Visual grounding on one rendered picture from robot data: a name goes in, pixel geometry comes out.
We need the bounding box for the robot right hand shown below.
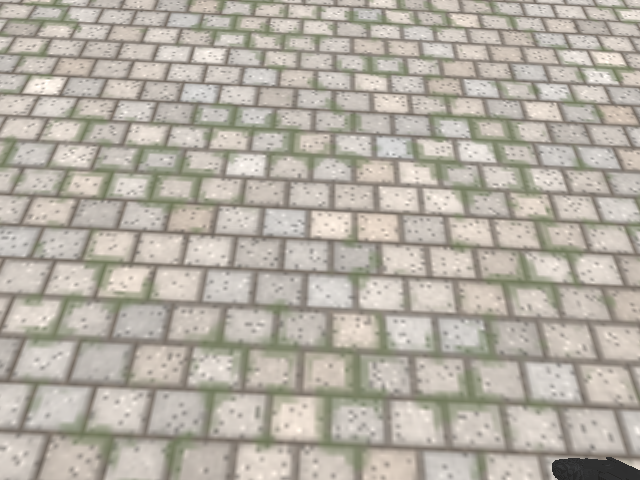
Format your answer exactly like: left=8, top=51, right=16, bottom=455
left=552, top=457, right=640, bottom=480

